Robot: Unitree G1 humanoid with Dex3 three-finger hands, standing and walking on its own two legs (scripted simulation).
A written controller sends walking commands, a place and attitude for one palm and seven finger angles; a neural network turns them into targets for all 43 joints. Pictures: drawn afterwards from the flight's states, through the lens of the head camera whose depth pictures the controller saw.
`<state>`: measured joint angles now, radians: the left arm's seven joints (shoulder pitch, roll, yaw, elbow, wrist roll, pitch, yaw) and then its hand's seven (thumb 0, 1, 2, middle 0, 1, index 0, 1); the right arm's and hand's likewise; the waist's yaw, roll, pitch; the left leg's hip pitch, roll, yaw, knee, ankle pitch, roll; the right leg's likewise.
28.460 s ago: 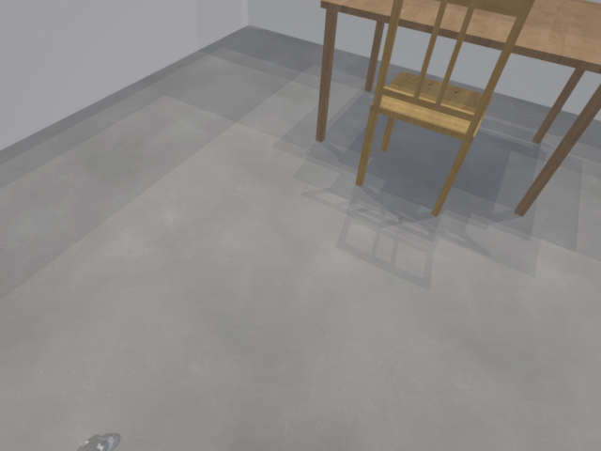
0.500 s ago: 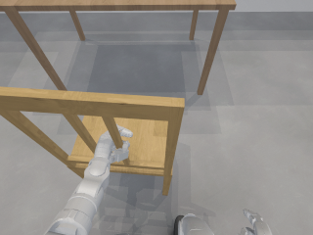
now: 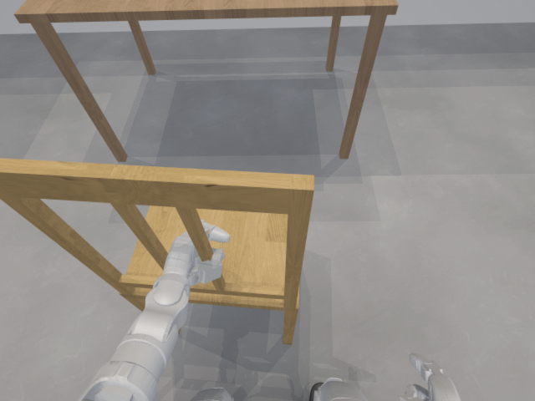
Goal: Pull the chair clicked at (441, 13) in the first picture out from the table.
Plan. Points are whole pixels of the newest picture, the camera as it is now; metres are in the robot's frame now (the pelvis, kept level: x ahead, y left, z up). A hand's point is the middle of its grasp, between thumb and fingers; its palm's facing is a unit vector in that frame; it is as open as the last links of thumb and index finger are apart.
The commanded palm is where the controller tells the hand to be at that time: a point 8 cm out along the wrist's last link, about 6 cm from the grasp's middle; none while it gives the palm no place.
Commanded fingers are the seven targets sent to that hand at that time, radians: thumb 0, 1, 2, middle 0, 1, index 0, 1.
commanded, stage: stop walking, hand still on the chair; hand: left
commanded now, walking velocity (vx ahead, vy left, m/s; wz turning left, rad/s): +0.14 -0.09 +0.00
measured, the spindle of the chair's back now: (157, 250) +0.35 +0.21 -0.05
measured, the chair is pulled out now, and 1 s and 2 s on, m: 0.61 0.63 0.63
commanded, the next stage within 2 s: open the thumb and straighten the fingers in 0.88 s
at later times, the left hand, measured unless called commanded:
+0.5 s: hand (217, 275) +0.31 +0.10 -0.05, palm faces -0.12 -0.98 -0.17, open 5.1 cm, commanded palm +0.30 +0.15 -0.03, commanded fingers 0.00 0.90 0.90 -0.50 -1.45 -0.50 -1.45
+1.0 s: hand (217, 274) +0.31 +0.10 -0.05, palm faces -0.11 -0.98 -0.16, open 5.1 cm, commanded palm +0.29 +0.15 -0.03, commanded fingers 0.00 0.66 0.78 -0.50 -1.45 -0.50 -1.45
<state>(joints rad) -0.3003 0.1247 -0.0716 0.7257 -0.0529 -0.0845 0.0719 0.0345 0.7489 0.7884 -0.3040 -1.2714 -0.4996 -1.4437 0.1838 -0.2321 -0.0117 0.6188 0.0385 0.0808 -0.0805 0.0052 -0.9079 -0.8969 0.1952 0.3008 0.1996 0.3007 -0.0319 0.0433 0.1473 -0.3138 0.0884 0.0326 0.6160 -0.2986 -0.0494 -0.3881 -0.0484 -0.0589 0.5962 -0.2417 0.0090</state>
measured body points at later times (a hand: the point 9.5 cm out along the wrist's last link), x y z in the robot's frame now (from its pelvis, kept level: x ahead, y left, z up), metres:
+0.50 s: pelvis +0.03 +0.01 +0.01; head +0.05 -0.01 +0.46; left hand +0.31 +0.15 -0.03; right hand +0.14 -0.25 -0.11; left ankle +0.01 +0.15 -0.73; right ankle +0.07 -0.13 -0.73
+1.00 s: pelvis +0.05 +0.01 +0.01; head +0.06 -0.02 +0.46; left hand +0.31 +0.15 -0.03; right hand +0.17 -0.23 -0.11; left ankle +0.01 +0.15 -0.73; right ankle +0.07 -0.13 -0.73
